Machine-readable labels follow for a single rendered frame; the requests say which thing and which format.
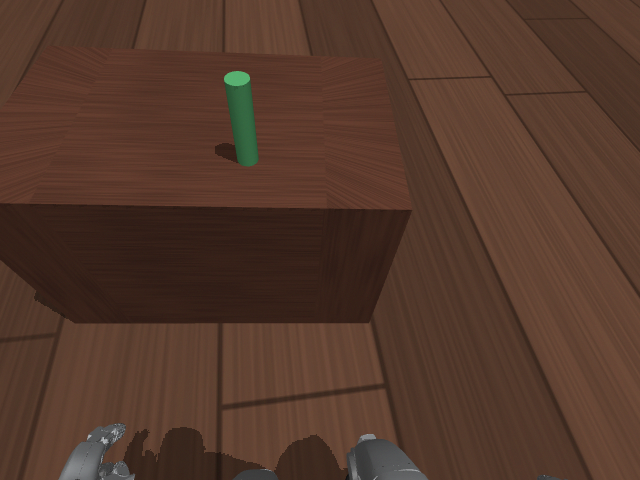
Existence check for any left robot hand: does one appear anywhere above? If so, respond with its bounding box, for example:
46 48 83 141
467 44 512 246
58 423 135 480

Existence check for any can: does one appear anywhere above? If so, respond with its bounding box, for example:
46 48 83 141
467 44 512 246
224 71 259 166

